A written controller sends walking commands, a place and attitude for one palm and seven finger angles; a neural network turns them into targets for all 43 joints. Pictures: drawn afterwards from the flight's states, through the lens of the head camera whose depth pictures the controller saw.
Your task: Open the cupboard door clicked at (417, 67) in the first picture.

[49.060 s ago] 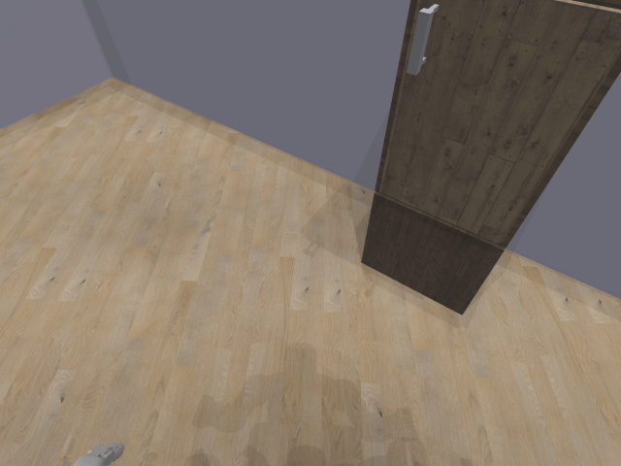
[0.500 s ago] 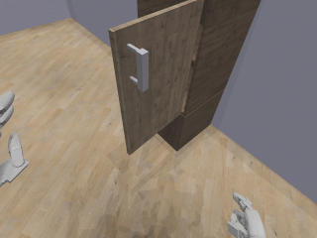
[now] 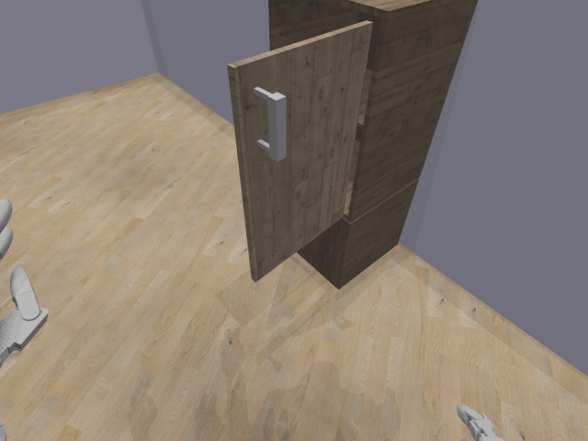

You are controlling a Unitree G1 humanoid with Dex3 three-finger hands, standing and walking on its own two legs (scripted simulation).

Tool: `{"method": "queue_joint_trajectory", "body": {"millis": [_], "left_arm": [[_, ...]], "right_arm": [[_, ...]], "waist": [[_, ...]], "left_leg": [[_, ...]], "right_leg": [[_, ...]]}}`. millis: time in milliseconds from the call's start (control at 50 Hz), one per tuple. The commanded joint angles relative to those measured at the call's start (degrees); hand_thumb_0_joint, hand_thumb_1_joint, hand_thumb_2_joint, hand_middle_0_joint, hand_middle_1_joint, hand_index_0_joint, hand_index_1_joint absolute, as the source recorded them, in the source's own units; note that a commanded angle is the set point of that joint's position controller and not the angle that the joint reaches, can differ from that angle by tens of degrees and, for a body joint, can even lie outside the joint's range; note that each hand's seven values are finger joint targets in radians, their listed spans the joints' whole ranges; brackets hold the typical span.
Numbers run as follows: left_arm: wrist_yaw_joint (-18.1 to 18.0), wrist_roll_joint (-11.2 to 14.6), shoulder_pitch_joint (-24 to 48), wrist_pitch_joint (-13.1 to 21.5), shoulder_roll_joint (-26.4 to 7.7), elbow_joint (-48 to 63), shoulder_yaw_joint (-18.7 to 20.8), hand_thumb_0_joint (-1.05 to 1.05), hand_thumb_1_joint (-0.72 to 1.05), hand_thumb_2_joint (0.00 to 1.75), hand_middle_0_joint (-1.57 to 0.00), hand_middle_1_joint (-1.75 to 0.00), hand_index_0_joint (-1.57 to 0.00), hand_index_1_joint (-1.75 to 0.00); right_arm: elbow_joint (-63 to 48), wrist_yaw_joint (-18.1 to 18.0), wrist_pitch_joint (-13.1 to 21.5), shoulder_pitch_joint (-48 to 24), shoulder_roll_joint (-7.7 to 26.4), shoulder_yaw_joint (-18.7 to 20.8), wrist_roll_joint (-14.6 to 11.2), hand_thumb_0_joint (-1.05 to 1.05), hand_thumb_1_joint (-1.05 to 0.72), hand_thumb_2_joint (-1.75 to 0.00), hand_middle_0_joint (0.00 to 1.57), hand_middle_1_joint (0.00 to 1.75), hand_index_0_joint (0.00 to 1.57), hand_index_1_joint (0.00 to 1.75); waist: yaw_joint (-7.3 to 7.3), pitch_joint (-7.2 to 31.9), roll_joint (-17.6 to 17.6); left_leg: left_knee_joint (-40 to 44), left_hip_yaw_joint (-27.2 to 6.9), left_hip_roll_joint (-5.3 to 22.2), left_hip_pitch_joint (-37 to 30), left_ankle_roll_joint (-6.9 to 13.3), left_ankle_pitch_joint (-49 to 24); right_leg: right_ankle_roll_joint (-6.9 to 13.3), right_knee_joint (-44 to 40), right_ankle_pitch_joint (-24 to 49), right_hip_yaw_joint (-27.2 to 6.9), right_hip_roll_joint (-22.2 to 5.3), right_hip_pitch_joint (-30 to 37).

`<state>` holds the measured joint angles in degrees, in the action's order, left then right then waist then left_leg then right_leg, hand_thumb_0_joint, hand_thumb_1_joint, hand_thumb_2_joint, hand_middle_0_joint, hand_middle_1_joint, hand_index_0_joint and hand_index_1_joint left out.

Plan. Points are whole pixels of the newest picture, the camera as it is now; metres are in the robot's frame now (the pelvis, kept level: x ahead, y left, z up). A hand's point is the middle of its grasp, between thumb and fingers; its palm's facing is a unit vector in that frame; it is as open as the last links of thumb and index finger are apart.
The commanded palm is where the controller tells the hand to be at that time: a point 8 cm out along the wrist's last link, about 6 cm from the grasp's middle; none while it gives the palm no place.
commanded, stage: stop stepping back and stand still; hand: left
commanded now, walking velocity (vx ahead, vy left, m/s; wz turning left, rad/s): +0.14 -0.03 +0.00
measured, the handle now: (269, 124) +0.62 +0.08 +0.14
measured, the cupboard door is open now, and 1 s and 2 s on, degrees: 94 94 94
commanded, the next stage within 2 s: let the arm hang, fingers relaxed in 0.18 s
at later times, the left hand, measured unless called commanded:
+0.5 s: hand out of the picture +0.14 +0.20 -0.13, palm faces +0.05 -0.96 -0.29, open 7.4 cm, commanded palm none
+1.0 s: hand out of the picture -0.01 +0.21 -0.16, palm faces +0.08 -0.96 -0.27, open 7.3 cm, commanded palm none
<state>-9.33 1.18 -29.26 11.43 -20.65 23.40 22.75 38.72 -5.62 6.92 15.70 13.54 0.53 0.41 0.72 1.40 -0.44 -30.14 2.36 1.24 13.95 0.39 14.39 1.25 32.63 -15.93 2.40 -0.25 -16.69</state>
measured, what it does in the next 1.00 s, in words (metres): stands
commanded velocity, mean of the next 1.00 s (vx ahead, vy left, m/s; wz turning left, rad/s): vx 0.01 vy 0.00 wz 0.00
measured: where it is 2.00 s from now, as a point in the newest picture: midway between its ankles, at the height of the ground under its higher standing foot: outside the picture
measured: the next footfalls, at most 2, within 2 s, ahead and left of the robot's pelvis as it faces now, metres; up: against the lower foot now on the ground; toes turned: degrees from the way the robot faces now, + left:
none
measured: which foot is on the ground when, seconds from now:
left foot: down 0.00-1.00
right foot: down 0.00-1.00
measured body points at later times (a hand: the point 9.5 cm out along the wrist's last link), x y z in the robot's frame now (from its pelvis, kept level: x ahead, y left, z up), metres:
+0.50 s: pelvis +0.00 +0.00 -0.01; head +0.01 -0.02 +0.44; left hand +0.13 +0.25 -0.10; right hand +0.13 -0.24 -0.15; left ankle +0.02 +0.12 -0.73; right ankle +0.02 -0.10 -0.73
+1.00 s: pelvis +0.00 +0.01 +0.01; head +0.02 -0.01 +0.46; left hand -0.01 +0.26 -0.14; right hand +0.02 -0.22 -0.16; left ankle +0.02 +0.12 -0.73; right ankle +0.02 -0.10 -0.73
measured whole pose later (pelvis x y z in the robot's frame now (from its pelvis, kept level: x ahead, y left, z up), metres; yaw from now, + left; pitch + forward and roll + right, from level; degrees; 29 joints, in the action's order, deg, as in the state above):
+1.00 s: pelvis +0.00 +0.01 +0.01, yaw +4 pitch -2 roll +0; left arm -1.2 -0.5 -14.0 -0.3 -11.2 -65.2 0.9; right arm 63.9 -1.4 -0.9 14.7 10.2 0.6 1.3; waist 0.5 -3.5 2.5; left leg -23.8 -0.9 -1.1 11.6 0.7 10.4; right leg 1.0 23.9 -11.8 -1.0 1.4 -10.4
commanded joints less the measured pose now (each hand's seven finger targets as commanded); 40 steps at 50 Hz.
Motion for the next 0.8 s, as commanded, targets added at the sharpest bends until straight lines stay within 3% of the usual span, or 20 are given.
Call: {"method": "queue_joint_trajectory", "body": {"millis": [0, 40, 80, 160, 200, 240, 260, 280, 300, 320, 340, 380, 400, 420, 440, 480, 520, 580, 660, 780], "left_arm": [[-1.1, -0.9, 3.6, 3.7, -11.3, 14.3, 6.6, 0.00, 0.90, 0.90, -0.20, -0.30, -0.20, -0.30], [-1.2, -0.7, 2.7, 3.8, -12.1, 14.5, 7.2, 0.00, 0.90, 0.90, -0.20, -0.30, -0.20, -0.30], [-0.9, -0.4, 1.6, 3.7, -11.6, 12.5, 7.0, 0.00, 0.90, 0.90, -0.20, -0.30, -0.20, -0.30], [-0.7, 0.1, 3.9, 3.9, -12.8, 11.8, 7.6, 0.00, 0.90, 0.90, -0.20, -0.30, -0.20, -0.30], [-1.0, 0.2, 4.4, 4.1, -12.5, 12.3, 7.6, 0.00, 0.90, 0.90, -0.20, -0.30, -0.20, -0.30], [-0.8, 0.5, 3.3, 4.3, -12.4, 13.3, 7.7, 0.00, 0.90, 0.90, -0.20, -0.30, -0.20, -0.30], [7.7, -4.6, 5.5, -6.6, 0.9, -29.6, -16.3, 0.00, 0.90, 0.90, -0.20, -0.30, -0.20, -0.30], [8.7, -3.6, 3.6, -11.1, 2.9, -31.2, -14.8, 0.00, 0.90, 0.90, -0.20, -0.30, -0.20, -0.30], [8.9, -3.1, 5.2, -12.2, 5.3, -32.1, -15.8, 0.00, 0.90, 0.90, -0.20, -0.30, -0.20, -0.30], [9.1, -3.4, 8.8, -12.1, 4.5, -33.4, -16.2, 0.00, 0.90, 0.90, -0.20, -0.30, -0.20, -0.30], [9.1, -3.1, 9.8, -11.7, 4.5, -36.2, -16.6, 0.00, 0.90, 0.90, -0.20, -0.30, -0.20, -0.30], [8.9, -3.0, 9.6, -10.9, 3.2, -44.6, -17.0, 0.00, 0.90, 0.90, -0.20, -0.30, -0.20, -0.30], [8.7, -3.3, 8.5, -10.6, 1.2, -49.4, -17.0, 0.00, 0.90, 0.90, -0.20, -0.30, -0.20, -0.30], [8.4, -3.4, 9.4, -10.3, -2.5, -53.1, -16.9, 0.00, 0.90, 0.90, -0.20, -0.30, -0.20, -0.30], [8.6, -3.0, 11.9, -10.3, -3.7, -56.5, -17.9, 0.00, 0.90, 0.90, -0.20, -0.30, -0.20, -0.30], [8.3, -2.7, 15.6, -10.0, -2.2, -62.9, -18.8, 0.00, 0.90, 0.90, -0.20, -0.30, -0.20, -0.30], [7.9, -2.2, 17.2, -10.2, -0.8, -68.0, -19.5, 0.00, 0.90, 0.90, -0.20, -0.30, -0.20, -0.30], [7.8, -1.8, 14.9, -10.8, 3.0, -73.8, -19.3, 0.00, 0.90, 0.90, -0.20, -0.30, -0.20, -0.30], [7.9, -1.7, 14.0, -10.7, 3.2, -79.8, -20.2, 0.00, 0.90, 0.90, -0.20, -0.30, -0.20, -0.30], [7.8, -1.6, 13.8, -10.6, 2.5, -84.5, -20.6, 0.00, 0.90, 0.90, -0.20, -0.30, -0.20, -0.30]], "right_arm": [[-10.5, 0.0, 3.8, -8.2, 6.1, 1.7, -0.4, 0.00, -0.90, -0.90, 0.20, 0.30, 0.20, 0.30], [-10.4, 0.2, 4.4, -8.2, 5.9, 1.8, -0.1, 0.00, -0.90, -0.90, 0.20, 0.30, 0.20, 0.30], [-10.2, 0.5, 4.1, -8.0, 5.6, 1.8, -0.2, 0.00, -0.90, -0.90, 0.20, 0.30, 0.20, 0.30], [-8.8, 0.9, 3.7, -6.8, 4.5, 1.8, 0.2, 0.00, -0.90, -0.90, 0.20, 0.30, 0.20, 0.30], [-8.7, 1.1, 3.7, -6.9, 4.2, 1.7, 0.0, 0.00, -0.90, -0.90, 0.20, 0.30, 0.20, 0.30], [-9.0, 0.9, 3.7, -7.8, 4.8, 1.6, 0.0, 0.00, -0.90, -0.90, 0.20, 0.30, 0.20, 0.30], [4.7, 6.4, 3.8, -4.9, 13.1, 4.6, 0.5, 0.00, -0.90, -0.90, 0.20, 0.30, 0.20, 0.30], [3.9, 6.2, -0.3, -3.0, 9.7, 4.2, 0.2, 0.00, -0.90, -0.90, 0.20, 0.30, 0.20, 0.30], [2.8, 5.7, -1.8, -3.6, 8.7, 3.4, 0.9, 0.00, -0.90, -0.90, 0.20, 0.30, 0.20, 0.30], [1.7, 5.4, -2.3, -2.9, 9.0, 3.4, 1.9, 0.00, -0.90, -0.90, 0.20, 0.30, 0.20, 0.30], [1.5, 4.9, -2.7, -3.2, 9.0, 2.9, 2.6, 0.00, -0.90, -0.90, 0.20, 0.30, 0.20, 0.30], [1.8, 4.8, -3.8, -6.5, 9.3, 2.5, 2.4, 0.00, -0.90, -0.90, 0.20, 0.30, 0.20, 0.30], [2.7, 4.8, -4.2, -7.2, 8.5, 2.4, 1.6, 0.00, -0.90, -0.90, 0.20, 0.30, 0.20, 0.30], [3.3, 5.1, -4.6, -6.2, 5.8, 2.1, 0.7, 0.00, -0.90, -0.90, 0.20, 0.30, 0.20, 0.30], [4.9, 5.4, -5.4, -3.4, 4.5, 1.9, 0.5, 0.00, -0.90, -0.90, 0.20, 0.30, 0.20, 0.30], [7.9, 4.9, -6.6, -3.4, 4.5, 2.0, 1.1, 0.00, -0.90, -0.90, 0.20, 0.30, 0.20, 0.30], [11.1, 4.6, -6.7, -1.1, 3.8, 1.8, 0.7, 0.00, -0.90, -0.90, 0.20, 0.30, 0.20, 0.30], [14.4, 4.2, -6.6, -2.1, 2.7, 1.3, 1.3, 0.00, -0.90, -0.90, 0.20, 0.30, 0.20, 0.30], [17.7, 3.8, -6.8, -0.2, 3.3, 1.4, 0.8, 0.00, -0.90, -0.90, 0.20, 0.30, 0.20, 0.30], [21.4, 3.7, -6.7, 1.5, 3.7, 1.4, 0.6, 0.00, -0.90, -0.90, 0.20, 0.30, 0.20, 0.30]], "waist": [[-0.23, -3.6, 8.6], [-0.43, -1.1, 7.5], [-0.40, -1.7, 6.0], [0.14, -1.4, -7.5], [0.26, 1.0, -7.0], [0.10, 1.0, -0.1], [3.96, -2.3, 5.7], [1.48, -1.4, 9.7], [1.31, -0.5, 10.8], [1.81, -1.0, 6.2], [0.93, 0.4, 0.0], [-2.47, 3.8, -4.7], [-3.24, 5.0, -6.8], [-1.97, 3.3, -9.7], [0.53, 1.5, -5.1], [0.70, 1.3, -10.3], [1.70, 2.6, -3.8], [-0.02, 1.2, 12.3], [-0.38, 0.4, 4.1], [-0.27, -2.0, 1.7]], "left_leg": [[17.7, -13.4, 9.5, 13.2, 5.7, 26.8], [14.4, -10.8, 8.4, 10.5, 5.1, 18.5], [10.8, -7.1, 5.5, 11.7, 3.8, 19.6], [-10.1, -0.6, -0.7, 6.2, 1.3, 8.3], [-6.0, -1.1, -0.1, 2.5, 1.3, 4.8], [4.2, -3.3, 1.3, -2.2, 1.5, 1.3], [-3.6, -11.5, 6.1, 4.1, 3.4, -13.2], [3.9, -13.2, 8.4, 7.4, 5.2, -15.8], [8.8, -20.2, 12.4, 10.0, 8.1, -10.5], [10.3, -24.7, 13.9, 8.5, 10.3, -12.5], [8.1, -25.3, 14.4, 5.6, 11.7, -20.0], [2.0, -16.3, 10.5, 4.0, 8.8, -30.7], [-1.8, -10.8, 5.2, 5.5, 5.0, -24.1], [-5.1, -5.5, -0.6, 8.2, 1.5, -9.0], [-5.8, -3.2, -2.2, 5.4, 0.2, 4.6], [-7.4, -3.4, -1.8, 3.6, 0.3, 6.7], [-1.5, -4.2, -0.3, -2.1, 0.4, -3.4], [5.9, -8.4, 3.4, -1.9, 1.5, -8.5], [7.8, -8.4, 3.7, -1.9, 1.7, -6.6], [9.9, -8.4, 4.0, -2.9, 1.9, -5.9]], "right_leg": [[-1.0, 0.6, -6.6, -0.1, 1.1, 5.5], [-1.0, -1.5, -3.0, -0.4, 0.5, 7.3], [0.0, -6.3, -7.7, -4.2, -0.9, 6.5], [6.2, -19.0, -20.5, -21.8, -12.2, -2.8], [6.4, -16.2, -10.7, -18.0, -12.6, -0.4], [2.9, -10.6, -4.0, -10.9, -7.2, -0.8], [1.1, 4.5, 7.9, -2.9, -6.2, -8.9], [-0.1, 10.5, 2.2, -0.7, -1.8, -5.9], [-0.9, 17.1, -10.2, -1.0, 0.0, -7.7], [-0.5, 22.0, -12.8, -3.8, 0.3, -10.0], [-0.6, 20.7, -13.2, -5.2, -0.5, -10.4], [-0.7, 6.4, -3.7, -4.4, -0.8, -0.1], [-0.1, -1.9, 11.1, -7.5, -2.1, 6.7], [2.6, -8.0, 19.4, -16.5, -9.7, 7.5], [6.3, -11.4, 16.6, -20.5, -15.2, 3.1], [7.2, -11.5, 22.3, -18.7, -11.6, 4.0], [5.7, -9.7, 21.4, -14.5, -8.9, 3.9], [2.7, -9.2, 9.8, -9.3, -4.0, 4.6], [2.4, -12.1, 8.5, -8.5, -4.0, 6.8], [2.4, -13.6, 6.3, -8.1, -4.1, 6.2]]}}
